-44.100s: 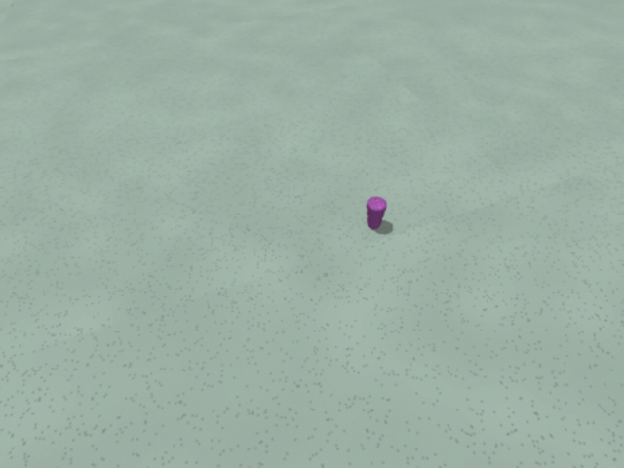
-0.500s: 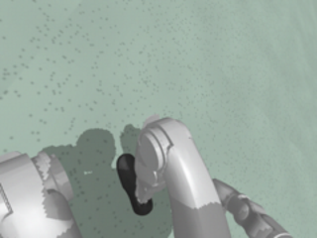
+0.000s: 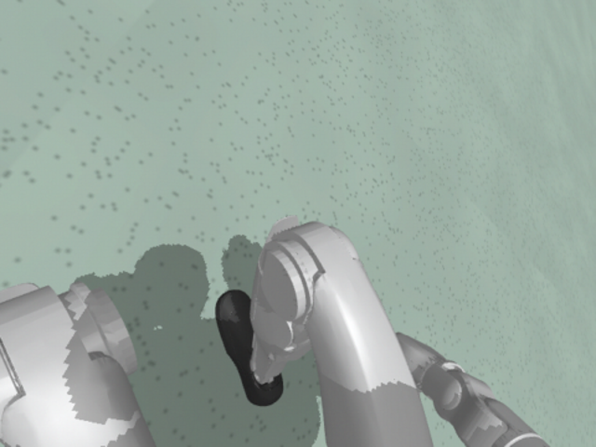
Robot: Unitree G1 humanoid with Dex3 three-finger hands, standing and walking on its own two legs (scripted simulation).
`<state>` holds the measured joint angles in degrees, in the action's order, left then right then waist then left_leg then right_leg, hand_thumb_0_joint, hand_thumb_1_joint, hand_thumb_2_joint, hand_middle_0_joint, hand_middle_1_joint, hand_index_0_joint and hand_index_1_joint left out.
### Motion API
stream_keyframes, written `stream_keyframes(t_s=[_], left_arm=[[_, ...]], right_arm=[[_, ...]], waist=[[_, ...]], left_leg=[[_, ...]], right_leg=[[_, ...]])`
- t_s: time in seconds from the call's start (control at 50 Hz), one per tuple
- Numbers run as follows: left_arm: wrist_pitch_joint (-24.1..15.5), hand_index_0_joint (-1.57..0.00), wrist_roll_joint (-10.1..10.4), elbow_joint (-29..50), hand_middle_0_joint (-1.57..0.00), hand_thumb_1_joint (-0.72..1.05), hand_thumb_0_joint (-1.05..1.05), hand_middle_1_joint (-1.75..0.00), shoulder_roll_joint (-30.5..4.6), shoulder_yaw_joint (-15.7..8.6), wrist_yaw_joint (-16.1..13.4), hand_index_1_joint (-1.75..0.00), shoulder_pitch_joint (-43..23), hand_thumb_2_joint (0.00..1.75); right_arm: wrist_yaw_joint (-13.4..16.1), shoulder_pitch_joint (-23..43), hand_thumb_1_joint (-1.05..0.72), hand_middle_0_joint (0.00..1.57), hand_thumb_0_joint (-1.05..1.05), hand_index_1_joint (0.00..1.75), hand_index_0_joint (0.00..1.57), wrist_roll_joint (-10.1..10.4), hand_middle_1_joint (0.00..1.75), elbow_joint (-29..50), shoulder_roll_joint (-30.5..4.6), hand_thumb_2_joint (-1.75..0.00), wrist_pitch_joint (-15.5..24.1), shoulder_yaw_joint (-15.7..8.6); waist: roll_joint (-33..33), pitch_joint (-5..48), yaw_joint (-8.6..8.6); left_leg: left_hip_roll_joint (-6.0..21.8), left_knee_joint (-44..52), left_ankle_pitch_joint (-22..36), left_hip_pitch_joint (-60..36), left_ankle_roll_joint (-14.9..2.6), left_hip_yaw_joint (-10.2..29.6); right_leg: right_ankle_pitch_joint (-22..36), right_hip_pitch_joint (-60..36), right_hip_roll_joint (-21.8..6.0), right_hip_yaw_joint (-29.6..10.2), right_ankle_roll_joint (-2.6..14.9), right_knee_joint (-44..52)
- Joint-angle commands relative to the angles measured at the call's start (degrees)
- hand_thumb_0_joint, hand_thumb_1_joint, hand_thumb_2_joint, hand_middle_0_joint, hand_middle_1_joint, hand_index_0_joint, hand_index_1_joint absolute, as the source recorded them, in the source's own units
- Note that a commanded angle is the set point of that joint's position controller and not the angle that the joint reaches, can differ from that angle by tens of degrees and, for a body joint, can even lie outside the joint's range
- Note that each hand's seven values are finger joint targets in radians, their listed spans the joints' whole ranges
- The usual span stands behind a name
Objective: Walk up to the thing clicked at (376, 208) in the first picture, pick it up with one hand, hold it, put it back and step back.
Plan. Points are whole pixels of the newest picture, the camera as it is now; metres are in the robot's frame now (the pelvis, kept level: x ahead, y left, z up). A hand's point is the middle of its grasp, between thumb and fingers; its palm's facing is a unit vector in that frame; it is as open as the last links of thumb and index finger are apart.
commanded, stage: open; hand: left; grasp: from the side
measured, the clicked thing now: out of the picture +0.45 +0.32 -0.22
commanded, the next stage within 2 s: withdraw in 0.12 s
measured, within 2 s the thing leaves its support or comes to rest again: rests again in 0.74 s
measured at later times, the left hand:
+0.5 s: hand out of the picture +0.46 +0.36 -0.15, palm faces +0.58 -0.82 +0.01, open 17.2 cm
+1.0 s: hand out of the picture +0.39 +0.46 -0.04, palm faces +0.51 -0.79 -0.33, open 17.2 cm
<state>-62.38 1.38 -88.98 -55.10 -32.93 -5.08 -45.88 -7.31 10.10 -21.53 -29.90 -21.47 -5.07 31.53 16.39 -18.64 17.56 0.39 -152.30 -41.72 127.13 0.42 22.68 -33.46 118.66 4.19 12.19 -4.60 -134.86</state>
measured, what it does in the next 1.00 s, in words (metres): stands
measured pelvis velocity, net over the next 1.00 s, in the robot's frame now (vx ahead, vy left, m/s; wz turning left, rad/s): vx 0.01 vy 0.00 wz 0.10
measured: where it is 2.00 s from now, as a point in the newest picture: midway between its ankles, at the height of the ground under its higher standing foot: (184, 419)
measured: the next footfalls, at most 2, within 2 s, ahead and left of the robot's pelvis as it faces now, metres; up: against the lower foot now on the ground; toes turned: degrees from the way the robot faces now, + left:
none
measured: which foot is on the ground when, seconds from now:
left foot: down 0.00-1.00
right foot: down 0.00-1.00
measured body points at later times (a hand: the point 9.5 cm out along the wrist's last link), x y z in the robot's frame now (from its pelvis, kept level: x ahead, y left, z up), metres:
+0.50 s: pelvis +0.00 +0.00 +0.00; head +0.24 +0.20 +0.32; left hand +0.42 +0.40 -0.15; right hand +0.15 -0.25 -0.03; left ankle +0.08 +0.12 -0.26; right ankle +0.15 -0.14 -0.25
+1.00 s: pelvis +0.01 +0.00 +0.04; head +0.19 +0.16 +0.42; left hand +0.35 +0.50 -0.02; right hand +0.17 -0.25 -0.03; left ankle +0.08 +0.12 -0.26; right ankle +0.15 -0.14 -0.25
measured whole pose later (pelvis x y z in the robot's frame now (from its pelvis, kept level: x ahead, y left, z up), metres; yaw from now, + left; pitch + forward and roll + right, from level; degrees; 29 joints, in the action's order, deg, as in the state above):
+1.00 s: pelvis +0.01 +0.00 +0.04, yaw +6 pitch +26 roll -14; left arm -24.0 -8.3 -63.2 -51.9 -34.4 3.7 -40.0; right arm -6.3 -3.5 -6.5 -33.7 -17.1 -10.4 10.8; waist 5.2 -0.8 10.4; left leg 0.6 -140.9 -39.0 129.3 -1.7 11.5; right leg -35.6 122.1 -0.2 5.2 -1.6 -130.4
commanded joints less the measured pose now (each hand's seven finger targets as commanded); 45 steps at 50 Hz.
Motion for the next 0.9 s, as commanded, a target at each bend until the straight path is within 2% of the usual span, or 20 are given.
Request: stream_keyframes(t_s=[0.0, 0.02, 0.22, 0.3, 0.36, 0.44, 0.48, 0.5, 0.52, 0.54, 0.6, 0.66, 0.68, 0.7, 0.72, 0.74, 0.8, 0.82, 0.84, 0.88], left_arm=[[-4.1, -0.51, -0.1, 7.5, -0.5, -0.44, 0.0, -0.43, -10.4, 0.0, -0.7, -0.43, -11.9, 0.32], [-4.1, -0.49, 0.0, 8.3, -0.49, -0.45, 0.0, -0.42, -11.2, -1.2, -0.9, -0.42, -11.8, 0.31], [-3.4, -0.19, 0.1, 6.7, -0.19, -0.57, 0.0, -0.19, -9.2, 0.4, -0.4, -0.19, -11.0, 0.19], [-4.1, -0.1, 0.5, 9.1, -0.09, -0.58, 0.0, -0.09, -13.2, -1.6, 0.1, -0.09, -11.2, 0.11], [-3.9, -0.07, 0.8, 15.4, -0.07, -0.6, 0.0, -0.07, -19.2, -5.3, 0.5, -0.07, -13.1, 0.09], [-0.5, -0.07, 0.3, 18.5, -0.07, -0.61, 0.0, -0.07, -19.6, -5.8, 2.6, -0.07, -11.3, 0.09], [1.7, -0.07, 0.2, 25.0, -0.06, -0.61, 0.0, -0.07, -22.5, -7.4, 4.2, -0.07, -13.1, 0.09], [3.3, -0.07, 0.4, 23.8, -0.06, -0.61, 0.0, -0.06, -20.5, -6.3, 5.4, -0.06, -12.3, 0.06], [5.1, -0.08, 0.8, 22.1, -0.06, -0.61, 0.0, -0.07, -16.6, -4.8, 6.9, -0.06, -10.2, 0.06], [6.4, -0.07, 1.2, 24.9, -0.06, -0.61, 0.0, -0.07, -16.5, -4.5, 8.1, -0.06, -10.9, 0.06], [10.7, -0.07, 3.4, 21.2, -0.05, -0.61, 0.0, -0.06, -9.7, -1.6, 12.0, -0.04, -8.4, 0.04], [12.9, -0.06, 4.6, 23.9, -0.03, -0.61, 0.0, -0.06, -9.9, -1.7, 14.2, -0.03, -10.3, 0.03], [13.6, -0.03, 4.9, 22.3, -0.04, -0.53, 0.0, 0.0, -7.4, -0.8, 14.8, 0.0, -9.1, 0.04], [17.4, -0.07, -4.0, 21.6, -0.07, -0.53, 0.0, -0.08, -17.5, -2.6, 12.2, -0.08, -9.4, 0.07], [19.3, -0.07, -3.5, 24.5, -0.07, -0.54, 0.0, -0.08, -15.4, -2.8, 11.6, -0.08, -12.1, 0.08], [20.6, -0.07, -4.0, 26.0, -0.08, -0.55, 0.0, -0.08, -13.6, -1.7, 11.2, -0.09, -13.1, 0.08], [25.5, -0.08, -6.6, 29.7, -0.09, -0.58, 0.0, -0.1, -16.5, -3.4, 9.8, -0.1, -13.7, 0.09], [26.8, -0.09, -7.6, 35.0, -0.1, -0.61, 0.0, -0.11, -20.9, -5.4, 9.1, -0.11, -15.0, 0.1], [28.4, -0.07, -8.4, 37.0, -0.07, -0.53, 0.0, -0.08, -22.0, -5.6, 8.7, -0.08, -15.7, 0.14], [32.0, -0.06, -9.1, 36.1, -0.06, -0.44, 0.0, -0.08, -18.6, -4.8, 8.1, -0.08, -10.3, 0.12]], right_arm=[[0.8, -3.0, -0.91, 0.2, 0.0, 0.3, 0.2, 0.0, 0.3, 0.0, -21.5, -0.9, -1.4, -6.5], [0.9, -3.2, -0.91, 0.2, 0.0, 0.3, 0.2, 0.0, 0.3, 0.2, -21.5, -0.9, -1.5, -6.6], [1.0, -3.2, -0.9, 0.2, 0.0, 0.3, 0.2, -0.1, 0.3, -0.1, -20.9, -0.9, -1.7, -6.3], [1.3, -3.2, -0.9, 0.2, 0.0, 0.3, 0.2, 0.2, 0.3, 0.0, -21.6, -0.9, -2.0, -6.3], [1.6, -4.3, -0.9, 0.2, 0.0, 0.3, 0.2, 0.4, 0.3, -0.6, -21.2, -0.9, -2.2, -6.5], [2.0, -5.7, -0.9, 0.2, 0.0, 0.3, 0.2, 1.4, 0.3, -0.5, -21.3, -0.9, -2.9, -8.2], [2.4, -7.4, -0.9, 0.2, 0.0, 0.3, 0.2, 2.2, 0.3, -1.3, -21.1, -0.9, -3.5, -9.5], [2.4, -7.4, -0.91, 0.2, 0.0, 0.3, 0.2, 2.7, 0.3, -1.3, -20.7, -0.9, -3.7, -10.0], [2.4, -7.8, -0.9, 0.2, 0.0, 0.3, 0.2, 3.1, 0.3, -1.2, -20.4, -0.9, -3.8, -10.7], [2.5, -9.0, -0.9, 0.2, 0.0, 0.3, 0.2, 3.6, 0.3, -1.8, -20.1, -0.9, -3.7, -11.4], [2.7, -10.3, -0.89, 0.2, 0.0, 0.3, 0.2, 5.6, 0.3, -1.5, -19.6, -0.89, -3.5, -12.6], [2.9, -11.0, -0.87, 0.2, 0.0, 0.3, 0.2, 7.3, 0.3, -1.8, -18.9, -0.89, -3.0, -14.3], [2.8, -11.7, -0.81, 0.2, 0.0, 0.3, 0.2, 7.7, 0.3, -1.7, -18.8, -0.89, -2.9, -14.6], [2.6, -13.0, -0.89, 0.2, 0.0, 0.3, 0.2, 9.7, 0.3, -3.8, -18.0, -0.92, -3.2, -19.0], [2.3, -13.9, -0.94, 0.2, 0.0, 0.3, 0.2, 10.2, 0.3, -3.0, -17.7, -0.92, -3.4, -19.4], [2.1, -14.3, -0.95, 0.2, 0.0, 0.3, 0.2, 10.7, 0.3, -2.6, -17.1, -0.92, -3.5, -19.9], [1.7, -17.3, -0.98, 0.2, 0.0, 0.3, 0.2, 12.1, 0.3, -3.3, -16.1, -0.93, -4.4, -22.3], [1.7, -17.7, -1.0, 0.2, 0.0, 0.3, 0.2, 12.5, 0.3, -2.9, -15.9, -0.93, -4.5, -23.3], [1.7, -18.8, -0.92, 0.2, 0.0, 0.3, 0.2, 13.0, 0.3, -3.0, -15.8, -0.9, -4.9, -24.1], [1.6, -19.3, -0.9, 0.2, 0.0, 0.3, 0.2, 14.1, 0.3, -3.0, -14.8, -0.9, -5.3, -25.7]], waist=[[-35.4, 30.9, 7.04], [-35.5, 32.1, 6.7], [-33.4, 31.1, 7.14], [-35.4, 33.4, 6.25], [-38.5, 36.4, 4.21], [-42.5, 38.8, 3.41], [-45.7, 40.9, 1.68], [-45.2, 40.5, 1.82], [-44.1, 39.9, 2.29], [-44.1, 40.4, 1.81], [-37.5, 37.2, 2.82], [-34.8, 37.8, 1.34], [-34.1, 37.7, 1.73], [-39.9, 42.6, -2.88], [-41.3, 44.0, -1.83], [-41.9, 44.9, -1.8], [-43.7, 48.3, -3.96], [-45.1, 50.8, -5.61], [-47.0, 52.6, -5.62], [-46.8, 53.4, -7.28]], left_leg=[[4.9, 21.4, 9.9, -24.1, 1.95, -3.8], [4.9, 21.1, 11.3, -25.0, 1.93, -4.0], [4.9, 20.4, 9.7, -22.8, 1.29, -4.8], [5.1, 20.7, 10.8, -24.7, 1.6, -4.5], [5.0, 20.4, 11.9, -25.7, 1.53, -5.7], [5.1, 22.3, 14.6, -29.3, 2.22, -6.2], [5.1, 23.4, 15.9, -31.7, 2.53, -6.6], [4.9, 23.6, 14.9, -30.4, 2.31, -7.0], [4.8, 24.3, 14.6, -29.7, 2.32, -7.0], [4.7, 24.2, 14.5, -28.9, 2.12, -7.6], [4.1, 24.5, 11.0, -23.4, 1.03, -7.6], [3.7, 24.6, 7.8, -21.8, 0.29, -7.9], [3.6, 25.1, 7.8, -22.1, 0.4, -7.6], [3.3, 28.0, 9.5, -27.4, 0.72, -9.6], [3.8, 28.7, 10.5, -29.2, 1.21, -8.8], [3.7, 28.7, 11.0, -29.8, 1.25, -9.3], [3.1, 30.3, 11.3, -31.0, 1.14, -10.7], [3.1, 30.7, 11.2, -32.6, 1.08, -11.5], [3.0, 31.7, 11.2, -34.2, 1.23, -12.0], [2.7, 33.9, 10.0, -34.6, 1.29, -12.8]], right_leg=[[8.9, -14.7, 1.3, 9.0, 4.17, 6.4], [10.0, -15.9, 1.4, 8.9, 4.1, 6.6], [8.6, -15.9, 1.6, 8.4, 4.05, 7.7], [9.5, -16.9, 1.5, 8.3, 4.06, 7.2], [9.9, -18.1, 1.5, 7.3, 4.28, 7.1], [10.9, -17.7, 0.9, 6.6, 4.57, 7.1], [10.8, -16.3, 0.7, 5.9, 4.94, 7.1], [10.3, -15.4, 0.6, 5.5, 5.04, 7.2], [10.1, -14.6, 0.5, 5.7, 5.12, 7.3], [10.2, -14.9, 0.5, 5.2, 5.14, 7.5], [8.4, -13.1, 0.1, 5.3, 5.08, 8.6], [6.0, -11.0, -0.1, 4.6, 5.2, 9.3], [6.1, -10.4, -0.3, 4.8, 5.25, 9.1], [5.5, -7.7, -1.1, 3.4, 5.83, 9.5], [5.9, -5.8, -1.1, 3.6, 5.94, 8.8], [6.0, -5.3, -1.3, 2.9, 6.03, 8.7], [5.3, -5.1, -1.8, 1.5, 6.3, 9.2], [4.9, -5.4, -1.8, 0.6, 6.44, 9.9], [4.7, -5.6, -2.1, -0.1, 6.42, 10.0], [3.9, -4.7, -2.3, -0.8, 6.6, 10.4]])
